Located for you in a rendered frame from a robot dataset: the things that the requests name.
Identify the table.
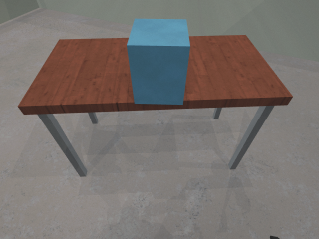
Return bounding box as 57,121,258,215
18,35,293,177

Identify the carton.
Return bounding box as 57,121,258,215
127,18,190,105

